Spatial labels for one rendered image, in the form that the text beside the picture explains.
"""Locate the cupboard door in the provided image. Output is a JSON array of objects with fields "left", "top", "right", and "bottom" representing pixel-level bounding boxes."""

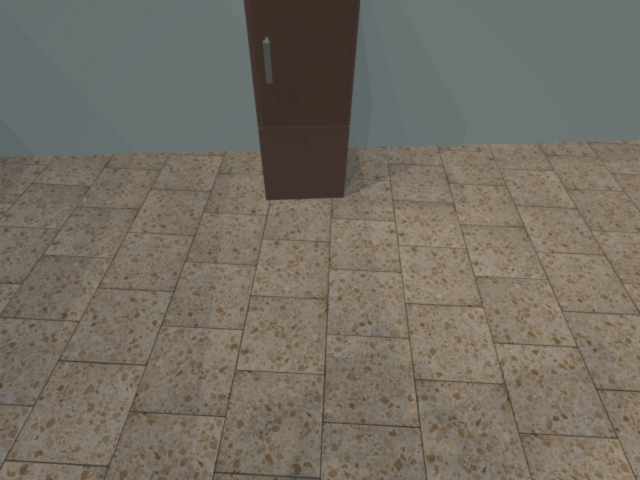
[{"left": 250, "top": 0, "right": 355, "bottom": 125}]

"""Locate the handle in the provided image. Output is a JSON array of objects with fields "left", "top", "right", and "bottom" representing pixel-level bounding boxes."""
[{"left": 263, "top": 37, "right": 273, "bottom": 84}]

